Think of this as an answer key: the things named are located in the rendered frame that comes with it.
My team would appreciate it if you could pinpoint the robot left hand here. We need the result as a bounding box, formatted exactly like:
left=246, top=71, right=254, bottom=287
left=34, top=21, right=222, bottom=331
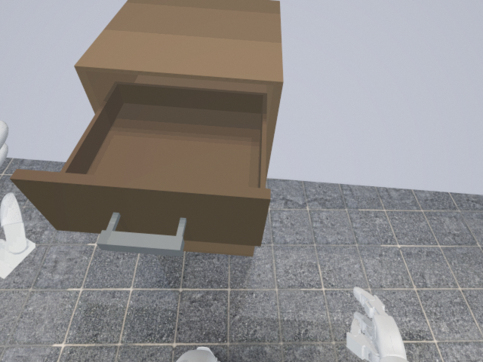
left=0, top=121, right=35, bottom=279

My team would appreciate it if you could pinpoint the drawer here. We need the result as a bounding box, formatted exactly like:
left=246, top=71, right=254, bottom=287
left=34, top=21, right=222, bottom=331
left=10, top=81, right=271, bottom=247

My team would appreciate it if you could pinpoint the cabinet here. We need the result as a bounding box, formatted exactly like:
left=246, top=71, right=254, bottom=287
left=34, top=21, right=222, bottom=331
left=74, top=0, right=284, bottom=256

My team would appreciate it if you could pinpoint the handle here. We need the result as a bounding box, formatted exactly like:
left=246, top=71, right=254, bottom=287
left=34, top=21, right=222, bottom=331
left=97, top=213, right=186, bottom=256

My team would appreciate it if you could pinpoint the robot right hand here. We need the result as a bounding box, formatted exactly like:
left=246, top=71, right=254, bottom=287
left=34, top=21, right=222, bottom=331
left=346, top=287, right=407, bottom=362

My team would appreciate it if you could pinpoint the robot left shin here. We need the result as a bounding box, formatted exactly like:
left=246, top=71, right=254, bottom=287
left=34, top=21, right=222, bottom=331
left=196, top=347, right=215, bottom=357

